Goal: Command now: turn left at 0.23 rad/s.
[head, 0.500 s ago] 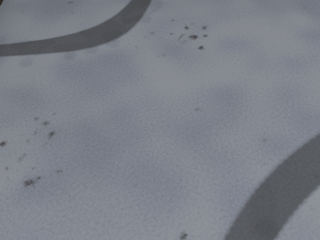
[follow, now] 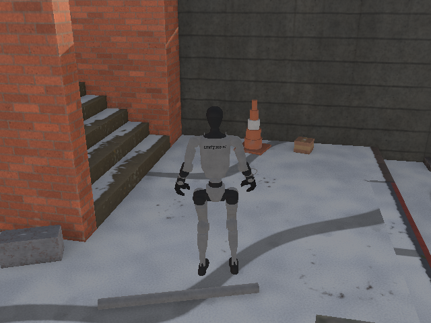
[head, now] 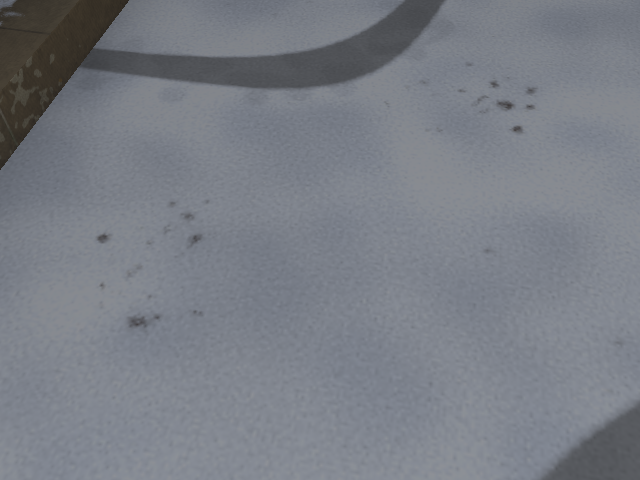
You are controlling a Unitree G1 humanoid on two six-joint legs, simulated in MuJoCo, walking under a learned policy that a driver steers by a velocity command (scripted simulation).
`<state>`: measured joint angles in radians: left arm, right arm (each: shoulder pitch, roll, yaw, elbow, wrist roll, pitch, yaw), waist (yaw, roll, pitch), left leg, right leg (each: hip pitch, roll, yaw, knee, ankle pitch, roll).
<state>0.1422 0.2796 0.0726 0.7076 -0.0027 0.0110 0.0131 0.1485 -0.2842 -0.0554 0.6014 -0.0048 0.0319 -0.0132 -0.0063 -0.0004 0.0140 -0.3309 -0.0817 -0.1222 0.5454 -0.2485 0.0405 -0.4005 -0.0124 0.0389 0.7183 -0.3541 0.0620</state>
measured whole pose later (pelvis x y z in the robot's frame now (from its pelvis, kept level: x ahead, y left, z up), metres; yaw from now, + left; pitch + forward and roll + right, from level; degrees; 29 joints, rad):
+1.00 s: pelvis +0.02 -0.04 +0.00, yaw +1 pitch -1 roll +0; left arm 0.23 0.19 0.04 0.70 0.01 -0.03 0.00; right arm 0.22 -0.20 -0.06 0.73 -0.01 0.02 -0.04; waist 0.00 0.01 0.02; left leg -0.23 -0.02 -0.13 0.53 -0.28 -0.04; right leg -0.21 0.03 -0.01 0.54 -0.31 -0.04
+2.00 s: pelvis +0.31 +0.00 -0.01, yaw +1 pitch +3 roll +1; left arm 0.01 0.24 0.02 0.66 -0.02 -0.09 -0.06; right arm 0.46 -0.26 -0.04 0.90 0.02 -0.05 -0.01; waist -0.09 -0.03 0.03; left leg 0.14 -0.02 0.01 0.25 -0.43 0.01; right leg -0.55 -0.02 -0.02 0.51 -0.02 -0.07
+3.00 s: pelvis +0.51 +0.01 +0.00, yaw +1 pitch -2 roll +0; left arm 0.21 0.25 0.01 1.04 0.00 0.01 0.03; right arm 0.14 -0.24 -0.04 0.96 0.00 0.01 -0.03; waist 0.02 0.00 0.04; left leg -0.26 -0.01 -0.01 0.51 -0.22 0.01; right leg -0.12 -0.01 -0.04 0.49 -0.34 0.00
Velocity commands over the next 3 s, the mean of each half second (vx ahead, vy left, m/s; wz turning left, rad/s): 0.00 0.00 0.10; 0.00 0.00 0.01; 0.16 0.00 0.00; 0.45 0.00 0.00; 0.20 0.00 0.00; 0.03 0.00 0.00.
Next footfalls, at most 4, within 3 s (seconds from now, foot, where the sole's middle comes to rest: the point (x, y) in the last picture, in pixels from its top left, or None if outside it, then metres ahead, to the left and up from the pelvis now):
0.04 right None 0.05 -0.14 -0.77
1.52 left None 0.15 0.11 -0.77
2.02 right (384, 462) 0.51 -0.11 -0.77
2.44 left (272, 425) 0.59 0.12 -0.77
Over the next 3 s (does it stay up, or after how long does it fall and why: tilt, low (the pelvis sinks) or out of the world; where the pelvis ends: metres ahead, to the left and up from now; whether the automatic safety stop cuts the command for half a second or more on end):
stays up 0.51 0.01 0.00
